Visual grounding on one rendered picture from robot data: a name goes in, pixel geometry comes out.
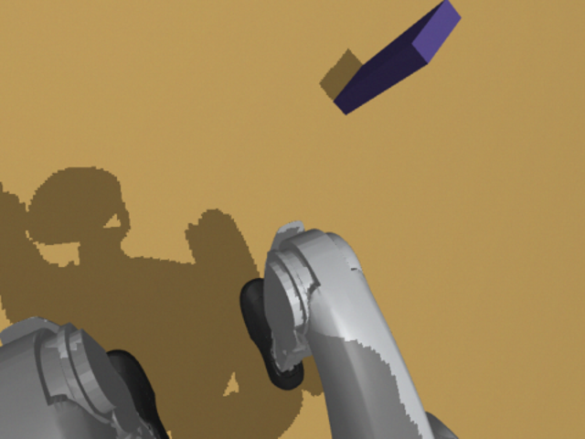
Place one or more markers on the right robot foot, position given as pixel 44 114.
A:
pixel 252 308

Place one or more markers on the left robot foot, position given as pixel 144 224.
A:
pixel 140 388

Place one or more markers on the right robot hand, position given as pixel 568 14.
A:
pixel 439 429

